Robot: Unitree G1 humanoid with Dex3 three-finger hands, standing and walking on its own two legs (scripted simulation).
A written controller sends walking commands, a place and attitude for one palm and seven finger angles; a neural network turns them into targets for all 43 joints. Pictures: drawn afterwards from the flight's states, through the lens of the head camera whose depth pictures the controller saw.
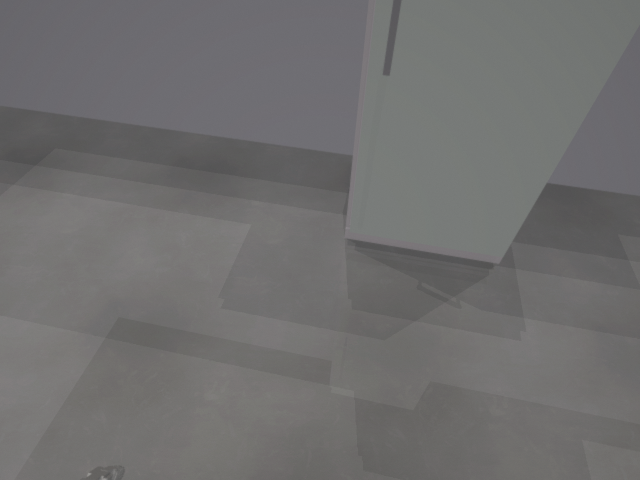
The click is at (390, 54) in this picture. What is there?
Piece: fridge door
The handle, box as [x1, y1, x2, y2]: [383, 0, 401, 75]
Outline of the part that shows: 401,0 393,0 383,74 389,75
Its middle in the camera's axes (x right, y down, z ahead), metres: +0.18 -0.61 +0.88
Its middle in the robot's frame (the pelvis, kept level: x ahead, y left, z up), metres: +1.10 -0.12 +0.24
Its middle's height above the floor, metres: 1.01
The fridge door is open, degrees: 0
